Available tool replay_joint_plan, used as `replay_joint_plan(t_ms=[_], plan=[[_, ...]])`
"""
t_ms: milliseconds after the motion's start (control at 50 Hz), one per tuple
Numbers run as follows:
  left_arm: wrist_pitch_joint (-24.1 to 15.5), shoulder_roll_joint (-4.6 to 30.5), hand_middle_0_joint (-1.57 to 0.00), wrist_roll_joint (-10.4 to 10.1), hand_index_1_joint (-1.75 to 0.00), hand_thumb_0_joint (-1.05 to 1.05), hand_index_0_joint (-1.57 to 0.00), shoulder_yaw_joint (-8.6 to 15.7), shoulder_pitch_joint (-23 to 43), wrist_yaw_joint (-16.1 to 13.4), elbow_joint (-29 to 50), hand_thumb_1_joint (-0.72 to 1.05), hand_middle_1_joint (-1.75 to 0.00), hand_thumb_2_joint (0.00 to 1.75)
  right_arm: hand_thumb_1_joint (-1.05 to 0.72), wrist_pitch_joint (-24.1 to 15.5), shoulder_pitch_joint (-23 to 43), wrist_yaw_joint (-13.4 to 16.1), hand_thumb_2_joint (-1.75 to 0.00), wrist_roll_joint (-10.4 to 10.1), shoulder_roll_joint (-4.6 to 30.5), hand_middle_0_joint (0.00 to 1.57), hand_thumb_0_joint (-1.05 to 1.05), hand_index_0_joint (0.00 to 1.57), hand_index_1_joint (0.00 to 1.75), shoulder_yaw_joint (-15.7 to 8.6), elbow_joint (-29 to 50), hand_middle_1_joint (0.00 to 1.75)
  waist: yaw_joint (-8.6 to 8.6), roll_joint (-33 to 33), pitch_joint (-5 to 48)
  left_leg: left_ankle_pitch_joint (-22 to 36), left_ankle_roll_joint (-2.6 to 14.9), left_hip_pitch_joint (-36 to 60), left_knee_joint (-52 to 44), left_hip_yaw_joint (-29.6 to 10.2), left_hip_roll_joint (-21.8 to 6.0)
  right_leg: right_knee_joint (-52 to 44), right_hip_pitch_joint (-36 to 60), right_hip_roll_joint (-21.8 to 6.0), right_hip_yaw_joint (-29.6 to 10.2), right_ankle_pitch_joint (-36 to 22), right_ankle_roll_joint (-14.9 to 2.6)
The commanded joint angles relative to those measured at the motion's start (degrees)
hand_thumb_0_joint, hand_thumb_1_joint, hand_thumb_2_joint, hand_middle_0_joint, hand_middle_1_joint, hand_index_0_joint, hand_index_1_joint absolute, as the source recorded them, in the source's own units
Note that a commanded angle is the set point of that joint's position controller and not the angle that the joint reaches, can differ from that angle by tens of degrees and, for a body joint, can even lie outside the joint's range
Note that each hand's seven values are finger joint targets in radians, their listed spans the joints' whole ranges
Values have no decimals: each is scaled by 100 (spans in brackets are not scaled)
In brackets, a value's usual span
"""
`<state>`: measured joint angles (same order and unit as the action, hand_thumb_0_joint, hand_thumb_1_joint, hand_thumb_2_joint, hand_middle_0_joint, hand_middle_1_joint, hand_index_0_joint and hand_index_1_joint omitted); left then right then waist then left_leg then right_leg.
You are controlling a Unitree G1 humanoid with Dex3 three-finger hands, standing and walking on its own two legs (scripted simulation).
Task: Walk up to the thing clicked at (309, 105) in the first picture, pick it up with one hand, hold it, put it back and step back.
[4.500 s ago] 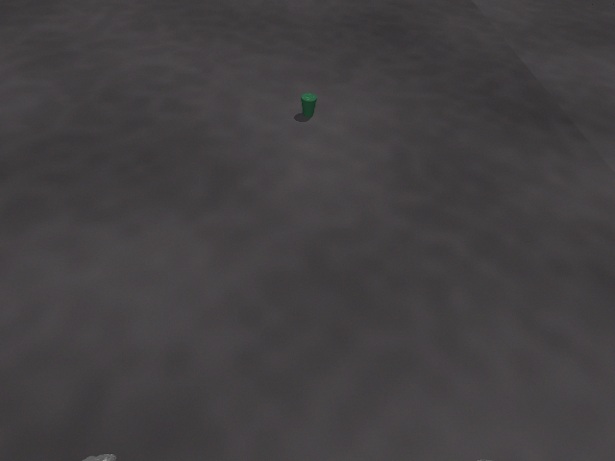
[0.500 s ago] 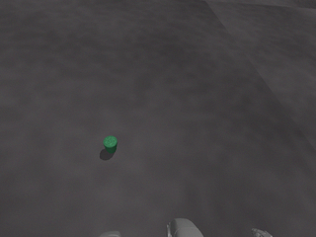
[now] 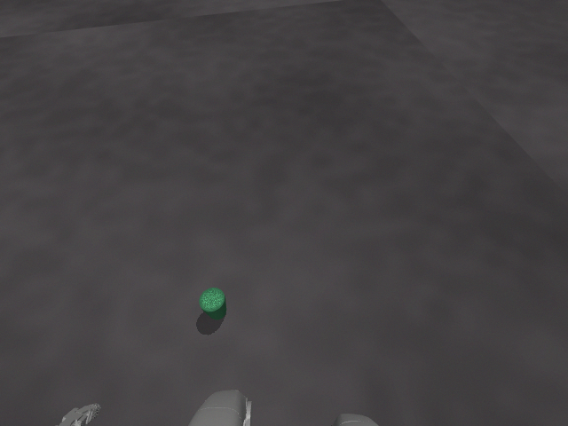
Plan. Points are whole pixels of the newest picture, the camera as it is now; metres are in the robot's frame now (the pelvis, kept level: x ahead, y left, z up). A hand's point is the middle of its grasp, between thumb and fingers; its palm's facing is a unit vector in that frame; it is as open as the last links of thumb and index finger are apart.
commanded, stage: walk up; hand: left
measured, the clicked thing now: (215, 306) +0.57 +0.30 -0.71
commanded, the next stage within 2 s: stand in 1.82 s
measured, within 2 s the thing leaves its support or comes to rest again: neither
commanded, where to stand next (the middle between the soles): +0.21 +0.04 m, yaw +1 degrees
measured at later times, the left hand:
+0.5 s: hand (91, 414) +0.15 +0.33 -0.17, palm faces -0.04 -0.95 -0.32, open 7.4 cm
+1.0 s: hand (126, 361) +0.23 +0.29 -0.14, palm faces -0.04 -0.94 -0.35, open 7.4 cm
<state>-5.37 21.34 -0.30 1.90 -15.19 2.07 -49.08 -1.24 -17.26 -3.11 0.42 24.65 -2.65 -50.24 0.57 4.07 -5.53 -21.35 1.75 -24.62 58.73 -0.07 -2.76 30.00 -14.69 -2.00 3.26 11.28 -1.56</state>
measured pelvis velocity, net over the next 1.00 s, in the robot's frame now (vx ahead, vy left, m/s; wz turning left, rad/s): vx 0.12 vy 0.04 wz -0.03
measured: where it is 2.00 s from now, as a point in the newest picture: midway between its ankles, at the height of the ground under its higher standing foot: outside the picture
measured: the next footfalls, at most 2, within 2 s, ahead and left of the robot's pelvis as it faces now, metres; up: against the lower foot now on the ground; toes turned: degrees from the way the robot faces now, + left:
left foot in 0.24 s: +0.19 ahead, +0.16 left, +0.00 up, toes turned +3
right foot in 0.66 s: +0.18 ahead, -0.09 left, +0.00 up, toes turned -2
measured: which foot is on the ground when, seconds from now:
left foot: up 0.00-0.22, down 0.24-1.00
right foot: down 0.00-0.26, up 0.28-0.64, down 0.66-1.00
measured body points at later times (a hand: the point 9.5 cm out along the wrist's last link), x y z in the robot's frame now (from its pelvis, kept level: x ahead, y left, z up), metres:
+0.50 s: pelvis +0.10 +0.07 +0.00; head +0.13 +0.10 +0.45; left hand +0.15 +0.38 -0.14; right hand +0.17 -0.25 -0.09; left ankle +0.16 +0.16 -0.73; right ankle +0.14 -0.10 -0.68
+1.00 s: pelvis +0.12 +0.04 +0.00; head +0.12 +0.04 +0.45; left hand +0.23 +0.34 -0.12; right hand +0.20 -0.26 -0.13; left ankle +0.16 +0.16 -0.73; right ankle +0.14 -0.09 -0.73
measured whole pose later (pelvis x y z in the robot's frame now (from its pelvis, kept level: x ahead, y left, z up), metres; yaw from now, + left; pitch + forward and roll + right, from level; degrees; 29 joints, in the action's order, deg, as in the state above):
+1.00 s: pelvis +0.12 +0.04 +0.00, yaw -2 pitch -3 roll +0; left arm -1.1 20.3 -0.1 -0.3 -5.7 0.6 -60.5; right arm -1.1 -6.8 -1.3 0.4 20.3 0.5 -61.7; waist -0.1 0.1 -3.5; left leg -12.2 -0.1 -12.6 28.1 5.2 -2.2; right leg 29.7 -12.5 -1.7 0.7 14.1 0.6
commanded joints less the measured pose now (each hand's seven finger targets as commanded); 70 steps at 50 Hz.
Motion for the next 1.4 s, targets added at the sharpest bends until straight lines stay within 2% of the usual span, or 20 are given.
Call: replay_joint_plan(t_ms=[0, 60, 140, 180, 220, 240, 260, 280, 300, 360, 480, 560, 620, 640, 680, 700, 780, 980, 1120, 1380], plan=[[-81, 1726, -20, 44, -30, 0, -20, 530, -141, -96, 403, 90, -30, 90, -90, -95, -371, -11, -90, 27, 997, 20, 0, 20, 30, -366, 267, 30, -5, -1388, 98, 533, -197, -496, -647, -60, -287, -1751, 91, -1191, -1138, 970, -1054], [-56, 1795, -20, 82, -30, 0, -20, 566, -193, -61, 473, 90, -30, 90, -90, -108, 1, -77, -90, 99, 1013, 20, 0, 20, 30, -412, 337, 30, 92, -1451, -23, 609, -285, -387, -1318, 73, -342, -1854, -164, -1206, -1095, 1736, -1085], [4, 1814, -20, 115, -30, 0, -20, 538, -138, -40, 502, 90, -30, 90, -90, -212, 156, -68, -90, 84, 932, 20, 0, 20, 30, -424, 300, 30, 104, -1225, 64, 877, -243, 375, -2115, 233, -198, -1442, -452, -1219, -944, 1642, -1000], [54, 1771, -20, 100, -30, 0, -20, 496, 156, -57, 536, 90, -30, 90, -90, -268, -262, 0, -90, 86, 898, 20, 0, 20, 30, -424, 131, 30, -210, -988, 345, 1233, -152, 1224, -2643, 373, -80, -773, -643, -1153, -764, 1277, -858], [140, 1304, -20, 105, -30, 0, -20, 285, -157, -70, 496, 90, -30, 90, -90, -340, -662, 127, -90, 112, 1104, 20, 0, 20, 30, -501, -45, 30, -397, -15, 647, 409, -22, 2222, -3147, 183, 28, 650, -1190, -731, -374, 1063, -582], [183, 820, -20, 46, -30, 0, -20, 114, -405, -90, 466, 90, -30, 90, -90, -361, -651, 211, -90, 174, 1462, 20, 0, 20, 30, -548, 10, 30, -318, 1290, 617, -249, 302, 2243, -4029, -1612, -1160, 2049, -1720, -167, 130, 1293, -183], [263, 944, -20, 13, -30, 0, -20, 150, -676, -140, 343, 90, -30, 90, -90, -372, -423, 230, -90, 150, 1739, 20, 0, 20, 30, -557, 249, 30, -173, 1049, 421, -730, 805, 2026, -4603, -3058, -1946, 2609, -2221, 331, -154, 1874, -54], [301, 1485, -20, 52, -30, 0, -20, 303, -632, -216, 179, 90, -30, 90, -90, -329, -354, 210, -90, 21, 1921, 20, 0, 20, 30, -617, 224, 30, -233, 863, 282, -851, 1223, 1632, -4519, -3256, -2200, 3038, -1979, -6, -494, 2052, -108], [305, 1605, -20, 77, -30, 0, -20, 300, -521, -226, 160, 90, -30, 90, -90, -310, -272, 233, -90, 12, 1744, 20, 0, 20, 30, -591, 232, 30, -197, 601, 132, -291, 1198, 1484, -4409, -2884, -1974, 3168, -1962, -105, -653, 1874, -115], [355, 1432, -20, 12, -30, 0, -20, 303, -649, -208, -81, 90, -30, 90, -90, -380, -105, 318, -90, -6, 1341, 20, 0, 20, 30, -412, 300, 30, -42, 554, 301, 1979, 612, 1609, -4046, -1224, -1282, 2811, -1629, -173, -923, 1199, -47], [479, 1200, -20, 47, -30, 0, -20, 259, -373, -187, -307, 90, -30, 90, -90, -324, 388, 378, -90, 31, 1223, 20, 0, 20, 30, -325, 395, 30, -39, 401, 434, 1707, 866, 919, -3913, -507, -1194, 1861, -830, -186, -616, 760, 134], [460, 1133, -20, 47, -30, 0, -20, 253, -249, -215, -475, 90, -30, 90, -90, -209, 633, 354, -90, 32, 1281, 20, 0, 20, 30, -311, 352, 30, -35, 532, 481, 1530, 933, 565, -3589, -543, -1316, 1253, -214, -79, -212, 696, 120], [387, 1101, -20, 103, -30, 0, -20, 256, -275, -236, -635, 90, -30, 90, -90, -102, 827, 333, -90, -20, 1105, 20, 0, 20, 30, -211, 294, 30, 100, 114, 648, 967, 668, 342, -3034, -452, -1095, 86, 524, 58, -183, 384, 2], [336, 1172, -20, 137, -30, 0, -20, 262, -209, -258, -613, 90, -30, 90, -90, -95, 808, 329, -90, -56, 931, 20, 0, 20, 30, -134, 247, 30, 162, -186, 720, 1033, 414, 344, -2742, -309, -958, -393, 688, -132, -494, 105, -101], [217, 1625, -20, 146, -30, 0, -20, 318, 368, -282, -454, 90, -30, 90, -90, -103, 643, 334, -90, -102, 589, 20, 0, 20, 30, -10, 156, 30, -155, -1234, 561, 335, -105, 182, -2109, 147, -95, -934, 347, -1369, -2332, -556, -705], [260, 1788, -20, 104, -30, 0, -20, 301, 696, -267, -461, 90, -30, 90, -90, -95, 695, 382, -90, -102, 761, 20, 0, 20, 30, -62, -23, 30, -156, -1335, 535, -137, -83, 845, -2273, 147, 5, -731, -241, -1494, -2180, -677, -994], [277, 1258, -20, 45, -30, 0, -20, 121, 804, -234, -570, 90, -30, 90, -90, -167, 927, 325, -90, -93, 946, 20, 0, 20, 30, -99, -372, 30, -158, -1157, 870, 1405, 127, 1649, -2929, -123, -456, -438, -227, -605, -884, -604, -163], [350, 1164, -20, 47, -30, 0, -20, 57, 1245, -213, -947, 90, -30, 90, -90, -155, 1391, 289, -90, 2, 870, 20, 0, 20, 30, 42, -960, 30, -42, -497, 465, 654, 12, 1326, -3956, -252, -518, -1093, 152, -520, -933, 418, -97], [361, 1115, -20, 51, -30, 0, -20, 49, 1389, -181, -1188, 90, -30, 90, -90, -199, 1475, 315, -90, 14, 846, 20, 0, 20, 30, 70, -1220, 30, -28, -356, 701, 1084, -43, 1488, -4167, -175, -539, -1224, 656, -532, -847, -303, -40], [390, 1048, -20, 63, -30, 0, -20, 36, 1457, -166, -1407, 90, -30, 90, -90, -176, 1498, 336, -90, 26, 874, 20, 0, 20, 30, 48, -1355, 30, -82, -358, 739, 1060, -54, 1806, -4286, -180, -569, -1440, 567, -519, -816, -242, 9]])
